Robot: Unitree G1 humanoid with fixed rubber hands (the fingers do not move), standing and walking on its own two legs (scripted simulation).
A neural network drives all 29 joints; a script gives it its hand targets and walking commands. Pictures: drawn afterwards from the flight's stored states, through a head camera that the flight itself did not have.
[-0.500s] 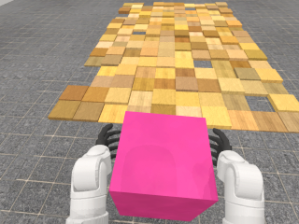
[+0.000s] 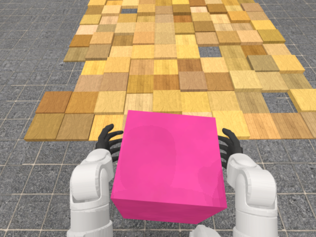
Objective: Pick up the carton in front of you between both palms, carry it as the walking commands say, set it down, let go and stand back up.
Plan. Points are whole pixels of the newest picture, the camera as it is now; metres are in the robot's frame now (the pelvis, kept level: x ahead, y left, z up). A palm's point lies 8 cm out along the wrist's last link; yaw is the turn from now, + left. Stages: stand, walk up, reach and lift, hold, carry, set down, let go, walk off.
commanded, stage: carry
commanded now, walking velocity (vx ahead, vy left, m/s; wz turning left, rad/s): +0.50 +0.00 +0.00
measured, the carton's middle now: (165, 172) +0.27 +0.00 -0.02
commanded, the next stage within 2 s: none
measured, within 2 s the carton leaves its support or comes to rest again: neither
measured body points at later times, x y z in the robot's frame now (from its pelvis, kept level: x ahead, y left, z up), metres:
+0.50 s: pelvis +0.36 +0.01 -0.03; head +0.35 +0.03 +0.42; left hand +0.65 +0.19 +0.07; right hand +0.66 -0.11 +0.07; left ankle +0.45 +0.10 -0.75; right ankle +0.19 -0.12 -0.75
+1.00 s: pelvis +0.67 +0.03 -0.02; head +0.75 +0.02 +0.43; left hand +1.07 +0.21 +0.11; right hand +1.09 -0.09 +0.10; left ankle +0.49 +0.12 -0.64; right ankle +0.70 -0.05 -0.74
